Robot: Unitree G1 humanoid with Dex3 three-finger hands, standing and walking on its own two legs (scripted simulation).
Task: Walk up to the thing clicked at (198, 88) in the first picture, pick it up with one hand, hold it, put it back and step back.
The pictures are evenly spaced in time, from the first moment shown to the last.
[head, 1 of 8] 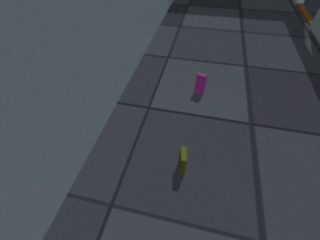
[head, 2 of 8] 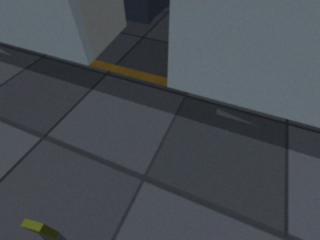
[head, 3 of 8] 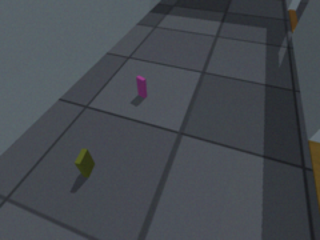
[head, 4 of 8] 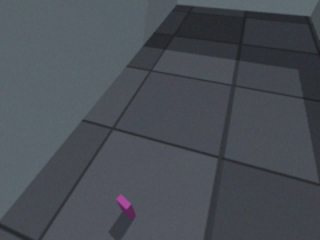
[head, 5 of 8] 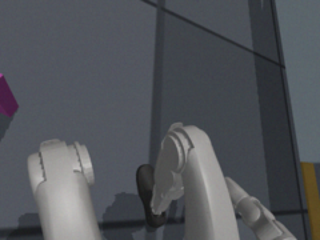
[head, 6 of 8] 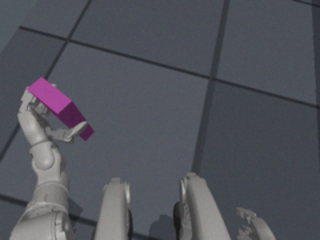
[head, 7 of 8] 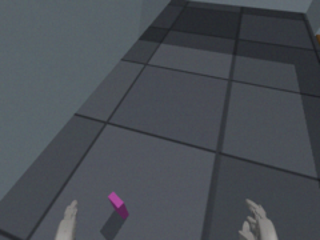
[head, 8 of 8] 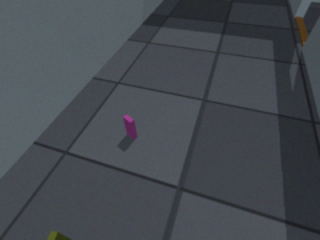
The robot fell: no
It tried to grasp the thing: yes
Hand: left
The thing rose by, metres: 0.66
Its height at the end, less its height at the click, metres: +0.00
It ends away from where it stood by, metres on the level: 0.01
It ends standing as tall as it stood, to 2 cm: yes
